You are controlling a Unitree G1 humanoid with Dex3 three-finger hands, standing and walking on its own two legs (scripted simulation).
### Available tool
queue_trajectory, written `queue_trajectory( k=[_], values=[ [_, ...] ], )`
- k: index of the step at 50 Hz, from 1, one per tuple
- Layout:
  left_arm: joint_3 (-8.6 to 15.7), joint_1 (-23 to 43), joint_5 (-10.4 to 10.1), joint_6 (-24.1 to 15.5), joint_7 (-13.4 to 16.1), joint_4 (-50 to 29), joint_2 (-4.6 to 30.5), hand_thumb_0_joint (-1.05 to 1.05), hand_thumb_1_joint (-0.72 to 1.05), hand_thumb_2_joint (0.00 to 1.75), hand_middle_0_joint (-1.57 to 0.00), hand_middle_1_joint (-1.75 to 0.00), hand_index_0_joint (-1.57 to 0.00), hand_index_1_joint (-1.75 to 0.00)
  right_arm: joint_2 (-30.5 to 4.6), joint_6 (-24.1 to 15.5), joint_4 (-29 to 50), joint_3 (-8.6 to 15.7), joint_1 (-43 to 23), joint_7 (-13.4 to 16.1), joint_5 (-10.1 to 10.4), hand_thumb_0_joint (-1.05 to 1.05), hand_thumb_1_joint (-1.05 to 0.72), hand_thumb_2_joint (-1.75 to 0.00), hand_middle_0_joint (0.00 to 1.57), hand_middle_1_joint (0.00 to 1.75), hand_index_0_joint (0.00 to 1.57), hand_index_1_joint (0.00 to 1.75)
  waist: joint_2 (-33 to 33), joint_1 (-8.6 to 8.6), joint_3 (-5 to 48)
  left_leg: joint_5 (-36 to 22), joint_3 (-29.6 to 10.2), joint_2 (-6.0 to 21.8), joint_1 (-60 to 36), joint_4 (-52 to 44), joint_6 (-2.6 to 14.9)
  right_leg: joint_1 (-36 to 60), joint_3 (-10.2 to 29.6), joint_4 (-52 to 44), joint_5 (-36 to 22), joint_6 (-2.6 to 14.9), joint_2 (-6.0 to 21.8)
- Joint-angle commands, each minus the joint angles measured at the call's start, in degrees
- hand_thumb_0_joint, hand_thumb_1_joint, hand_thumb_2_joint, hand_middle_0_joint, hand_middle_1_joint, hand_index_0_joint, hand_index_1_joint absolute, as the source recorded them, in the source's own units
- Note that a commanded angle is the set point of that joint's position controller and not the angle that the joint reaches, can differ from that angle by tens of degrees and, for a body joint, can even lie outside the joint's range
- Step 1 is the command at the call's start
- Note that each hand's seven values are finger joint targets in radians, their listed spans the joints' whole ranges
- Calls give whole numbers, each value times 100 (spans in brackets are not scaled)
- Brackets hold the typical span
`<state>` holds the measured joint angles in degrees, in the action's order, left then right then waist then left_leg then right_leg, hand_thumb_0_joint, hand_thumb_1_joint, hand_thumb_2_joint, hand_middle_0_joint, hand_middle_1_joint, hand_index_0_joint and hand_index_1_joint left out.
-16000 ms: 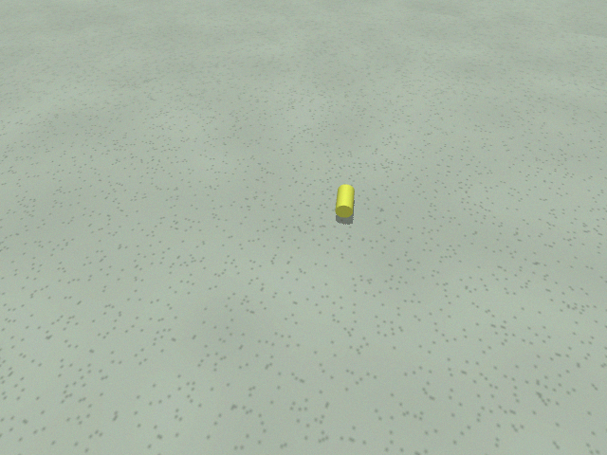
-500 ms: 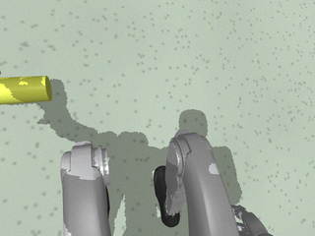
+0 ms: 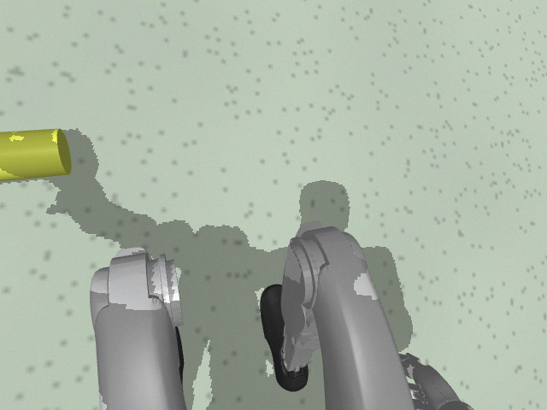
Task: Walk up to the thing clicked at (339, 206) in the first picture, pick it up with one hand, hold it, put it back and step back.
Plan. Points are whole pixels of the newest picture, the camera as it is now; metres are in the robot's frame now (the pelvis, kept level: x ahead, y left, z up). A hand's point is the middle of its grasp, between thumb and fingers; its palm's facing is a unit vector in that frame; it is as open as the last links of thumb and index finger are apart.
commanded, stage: rise first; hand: left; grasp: from above
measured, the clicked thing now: (17, 155) +0.49 +0.36 -0.28
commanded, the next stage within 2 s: approach in 1.44 s
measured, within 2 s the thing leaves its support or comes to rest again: neither
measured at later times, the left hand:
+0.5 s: hand out of the picture +0.43 +0.38 -0.17, palm faces -0.46 -0.10 -0.88, open 13.7 cm
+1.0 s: hand out of the picture +0.43 +0.38 -0.18, palm faces -0.46 -0.09 -0.88, open 13.9 cm
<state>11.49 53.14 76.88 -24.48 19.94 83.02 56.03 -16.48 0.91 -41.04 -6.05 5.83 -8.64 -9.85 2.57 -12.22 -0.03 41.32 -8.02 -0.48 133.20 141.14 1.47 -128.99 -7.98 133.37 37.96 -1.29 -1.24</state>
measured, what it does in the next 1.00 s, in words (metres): stands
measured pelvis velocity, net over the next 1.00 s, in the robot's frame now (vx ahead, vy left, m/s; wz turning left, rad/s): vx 0.00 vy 0.00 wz -0.02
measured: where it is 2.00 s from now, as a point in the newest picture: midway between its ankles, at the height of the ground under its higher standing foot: (229, 373)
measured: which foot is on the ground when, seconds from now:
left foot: down 0.00-1.00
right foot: down 0.00-1.00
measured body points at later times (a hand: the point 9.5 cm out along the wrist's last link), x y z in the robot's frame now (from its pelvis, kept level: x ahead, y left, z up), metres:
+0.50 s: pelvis +0.00 +0.00 +0.00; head +0.25 +0.11 +0.36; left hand +0.45 +0.39 -0.12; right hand +0.08 -0.27 -0.09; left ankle +0.07 +0.11 -0.29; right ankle +0.11 -0.12 -0.29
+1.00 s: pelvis +0.00 +0.00 -0.01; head +0.25 +0.11 +0.35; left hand +0.45 +0.38 -0.13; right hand +0.06 -0.27 -0.09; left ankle +0.07 +0.11 -0.29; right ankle +0.11 -0.12 -0.29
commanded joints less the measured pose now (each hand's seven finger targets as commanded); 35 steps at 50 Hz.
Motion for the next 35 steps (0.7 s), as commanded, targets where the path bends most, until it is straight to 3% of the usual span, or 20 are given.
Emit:
queue_trajectory(
  k=[1, 7, 11, 12, 14, 15, 17, 19, 21, 24, 33, 35],
  values=[
    [260, 1518, -160, -25, 261, -825, 1792, 0, -44, 92, -15, -93, -15, -93, -1555, -11, 18, 446, 1121, 72, -2, 0, -91, -90, 20, 30, 20, 30, -2092, 38, 3842, -1247, 239, -49, -3121, -1620, 36, 1572, -205, -1141, -973, 315, -202],
    [252, 1533, -141, 58, 353, -791, 1793, 0, -47, 94, -12, -98, -12, -97, -1549, -33, 8, 457, 1156, 50, 11, 0, -91, -90, 20, 30, 20, 30, -2233, 14, 3907, -1427, 246, -31, -3168, -1563, 27, 1545, -219, -1099, -1112, 327, -221],
    [207, 1525, -119, 128, 318, -834, 1748, 0, -48, 95, -12, -98, -12, -97, -1545, -56, -3, 439, 1217, 29, -1, 0, -91, -90, 20, 30, 20, 30, -2324, -27, 3859, -1580, 219, -12, -3301, -1583, 11, 1562, -223, -1109, -1209, 322, -210],
    [273, 1611, -154, 123, 332, -1017, 1841, 0, -48, 95, -12, -97, -13, -97, -1563, -49, 8, 461, 1213, 31, 29, 0, -91, -90, 20, 30, 20, 30, -2399, 43, 4008, -1638, 207, -9, -3370, -1610, -7, 1595, -219, -1093, -1249, 331, -197],
    [174, 1601, -179, 144, 289, -901, 1756, 0, -47, 94, -12, -98, -13, -97, -1558, -58, 17, 456, 1228, 13, 25, 0, -91, -90, 20, 30, 20, 30, -2366, -56, 3849, -1585, 170, -7, -3305, -1605, -7, 1521, -226, -1072, -1206, 329, -192],
    [243, 1588, -191, 148, 285, -970, 1791, 0, -49, 96, -11, -99, -11, -99, -1577, -55, 18, 463, 1236, 12, 22, 0, -91, -90, 20, 30, 20, 30, -2389, 5, 3936, -1631, 160, -4, -3372, -1624, -12, 1531, -242, -1062, -1230, 324, -186],
    [200, 1543, -176, 162, 258, -869, 1793, 0, -49, 96, -11, -98, -11, -98, -1575, -50, 38, 433, 1247, 0, 34, 0, -91, -90, 20, 30, 20, 30, -2395, -31, 3883, -1711, 151, -1, -3368, -1589, -14, 1520, -240, -1044, -1270, 330, -199],
    [180, 1522, -196, 171, 247, -732, 1698, 0, -49, 96, -11, -98, -11, -98, -1559, -43, 17, 432, 1283, -9, 18, 0, -91, -90, 20, 30, 20, 30, -2149, -111, 3850, -1663, 189, -7, -3215, -1513, 25, 1657, -237, -1109, -1293, 305, -208],
    [213, 1564, -199, 138, 234, -837, 1805, 0, -49, 96, -12, -97, -12, -97, -1552, -27, 33, 413, 1265, -9, 18, 0, -91, -90, 20, 30, 20, 30, -2209, -52, 3945, -1648, 253, -17, -3160, -1478, 32, 1804, -207, -1143, -1310, 303, -227],
    [166, 1615, -207, 119, 242, -702, 1736, 0, -50, 97, -11, -99, -11, -99, -1569, -33, 31, 375, 1245, -5, 5, 0, -91, -90, 20, 30, 20, 30, -2089, -132, 3791, -1567, 217, -12, -3059, -1463, 42, 1720, -232, -1131, -1248, 300, -232],
    [143, 1825, -81, 64, 375, -550, 1916, 0, -50, 98, -10, -100, -10, -100, -1602, -86, 73, 268, 1229, 10, -8, 0, -90, -90, 20, 30, 20, 30, -2214, -207, 3642, -1322, 181, -3, -2970, -1502, 15, 1635, -281, -1090, -1092, 316, -242],
    [203, 1738, -23, 89, 415, -494, 2023, 0, -51, 99, -11, -98, -10, -98, -1624, -95, 67, 260, 1217, 21, -8, 0, -90, -90, 20, 30, 20, 30, -2381, -143, 3713, -1381, 199, -3, -3104, -1509, 3, 1604, -274, -1052, -1124, 322, -239]
  ],
)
